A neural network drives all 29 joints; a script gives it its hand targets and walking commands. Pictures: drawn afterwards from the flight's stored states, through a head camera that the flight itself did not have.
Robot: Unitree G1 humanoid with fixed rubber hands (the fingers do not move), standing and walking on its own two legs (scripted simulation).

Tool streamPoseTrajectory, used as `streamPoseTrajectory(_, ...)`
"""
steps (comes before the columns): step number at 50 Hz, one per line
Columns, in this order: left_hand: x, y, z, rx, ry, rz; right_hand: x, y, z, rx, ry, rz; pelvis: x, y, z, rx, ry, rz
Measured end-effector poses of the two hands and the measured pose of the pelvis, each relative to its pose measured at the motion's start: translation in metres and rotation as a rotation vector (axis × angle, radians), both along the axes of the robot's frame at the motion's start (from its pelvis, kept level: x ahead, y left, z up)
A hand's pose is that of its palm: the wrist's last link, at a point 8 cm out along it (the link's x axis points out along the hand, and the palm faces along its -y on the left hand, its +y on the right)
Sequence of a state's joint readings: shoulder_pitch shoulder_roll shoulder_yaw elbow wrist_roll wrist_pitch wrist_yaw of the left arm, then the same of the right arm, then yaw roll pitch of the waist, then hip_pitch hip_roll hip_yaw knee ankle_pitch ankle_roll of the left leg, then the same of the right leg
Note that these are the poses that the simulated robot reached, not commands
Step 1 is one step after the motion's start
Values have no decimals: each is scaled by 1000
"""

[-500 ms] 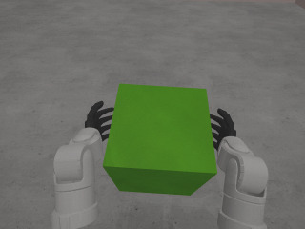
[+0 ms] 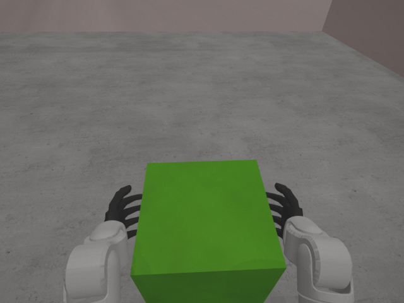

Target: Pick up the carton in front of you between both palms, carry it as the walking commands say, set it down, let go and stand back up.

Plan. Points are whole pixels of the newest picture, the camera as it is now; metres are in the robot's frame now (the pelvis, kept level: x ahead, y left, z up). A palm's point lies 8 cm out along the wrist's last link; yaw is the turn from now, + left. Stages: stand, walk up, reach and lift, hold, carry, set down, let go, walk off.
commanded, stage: carry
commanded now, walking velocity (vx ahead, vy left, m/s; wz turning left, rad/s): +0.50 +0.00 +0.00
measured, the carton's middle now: (204, 240) +0.27 +0.00 +0.02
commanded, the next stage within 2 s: none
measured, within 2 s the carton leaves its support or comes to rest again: neither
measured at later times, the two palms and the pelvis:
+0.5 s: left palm (129, 105) +0.67 +0.21 +0.08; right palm (228, 105) +0.68 -0.09 +0.08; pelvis +0.32 +0.04 -0.04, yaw +2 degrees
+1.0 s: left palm (145, 77) +0.90 +0.20 +0.06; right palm (222, 77) +0.93 -0.10 +0.06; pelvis +0.66 +0.03 -0.02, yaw +5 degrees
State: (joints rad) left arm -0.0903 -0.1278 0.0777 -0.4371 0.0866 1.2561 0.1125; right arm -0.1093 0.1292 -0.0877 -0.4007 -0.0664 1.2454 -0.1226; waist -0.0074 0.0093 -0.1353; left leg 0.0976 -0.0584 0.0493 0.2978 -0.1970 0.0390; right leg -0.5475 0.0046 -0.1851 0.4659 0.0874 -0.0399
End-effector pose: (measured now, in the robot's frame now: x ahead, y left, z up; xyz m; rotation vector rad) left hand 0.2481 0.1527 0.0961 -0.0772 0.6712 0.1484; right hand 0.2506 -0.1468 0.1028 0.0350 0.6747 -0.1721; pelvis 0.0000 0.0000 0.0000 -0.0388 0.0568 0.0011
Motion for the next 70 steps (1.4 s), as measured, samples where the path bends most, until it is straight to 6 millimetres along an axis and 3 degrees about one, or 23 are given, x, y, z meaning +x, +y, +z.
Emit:
streamPoseTrajectory(4,68,2,-16,0,-50,41,78,2,-19,3,-51,40,66,-6,-29,19,-19,60)
streamPoseTrajectory(6,97,9,-24,18,-42,71,117,10,-29,4,-43,77,86,-5,-36,-4,-10,61)
streamPoseTrajectory(10,142,25,-34,18,12,125,180,28,-39,14,9,127,126,-7,-35,0,-7,59)
streamPoseTrajectory(13,188,33,-31,19,19,128,226,35,-37,19,17,128,159,-4,-30,10,-3,64)
streamPoseTrajectory(21,342,48,-14,29,-20,76,364,49,-24,11,-24,90,259,23,-27,30,23,57)
streamPoseTrajectory(26,436,61,-18,15,-47,26,443,61,-23,-9,-49,40,327,48,-39,48,27,37)
streamPoseTrajectory(31,499,59,-23,-25,13,2,491,58,-28,8,15,-16,384,61,-20,21,50,31)
streamPoseTrajectory(37,556,53,-20,-68,-20,28,548,53,-21,58,-18,-69,465,61,-6,0,68,20)
streamPoseTrajectory(41,588,52,-22,-41,-53,47,589,52,-24,63,-47,-47,531,51,-12,6,59,18)
streamPoseTrajectory(44,616,48,-28,3,-61,53,626,48,-35,28,-55,17,584,40,-27,22,33,46)
streamPoseTrajectory(47,637,47,-35,38,-3,63,654,48,-47,30,3,51,625,35,-26,17,30,65)
streamPoseTrajectory(52,668,53,-32,42,78,104,698,54,-44,18,81,105,685,32,-9,51,32,79)
streamPoseTrajectory(56,709,58,-22,49,59,109,739,60,-36,24,63,111,732,38,-4,64,26,72)
streamPoseTrajectory(60,757,67,-19,49,27,88,782,68,-33,23,31,90,780,52,-9,58,5,69)
streamPoseTrajectory(64,810,81,-25,34,-27,63,826,82,-35,8,-22,64,830,70,-28,40,-28,50)
streamPoseTrajectory(67,842,88,-32,2,-13,59,855,88,-35,-21,-8,60,852,77,-30,64,-21,35)
streamPoseTrajectory(70,863,87,-31,0,15,39,871,87,-33,-20,20,38,868,80,-23,53,-12,20)
